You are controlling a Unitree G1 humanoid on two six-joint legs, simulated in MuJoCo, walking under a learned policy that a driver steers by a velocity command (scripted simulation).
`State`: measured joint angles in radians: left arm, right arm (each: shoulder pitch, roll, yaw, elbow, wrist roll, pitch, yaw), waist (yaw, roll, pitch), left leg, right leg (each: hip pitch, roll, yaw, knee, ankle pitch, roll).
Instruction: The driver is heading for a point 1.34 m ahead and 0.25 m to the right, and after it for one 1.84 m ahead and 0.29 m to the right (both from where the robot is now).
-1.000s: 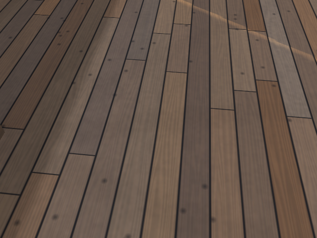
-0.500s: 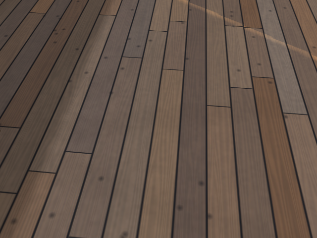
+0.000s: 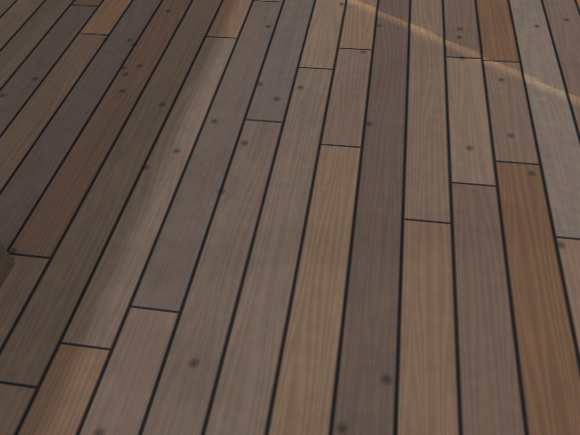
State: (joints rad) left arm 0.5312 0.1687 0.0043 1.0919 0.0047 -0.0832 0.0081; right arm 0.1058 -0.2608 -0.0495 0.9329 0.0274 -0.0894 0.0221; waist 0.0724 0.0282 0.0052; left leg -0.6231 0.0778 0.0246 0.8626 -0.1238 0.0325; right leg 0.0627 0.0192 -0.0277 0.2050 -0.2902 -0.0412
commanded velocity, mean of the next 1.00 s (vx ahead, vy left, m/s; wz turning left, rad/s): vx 0.48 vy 0.00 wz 0.00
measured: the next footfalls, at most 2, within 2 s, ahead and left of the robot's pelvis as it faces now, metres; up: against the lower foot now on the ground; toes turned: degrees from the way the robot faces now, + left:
left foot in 0.18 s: +0.29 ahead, +0.13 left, +0.00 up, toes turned +2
right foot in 0.72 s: +0.61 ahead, -0.10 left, +0.00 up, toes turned -3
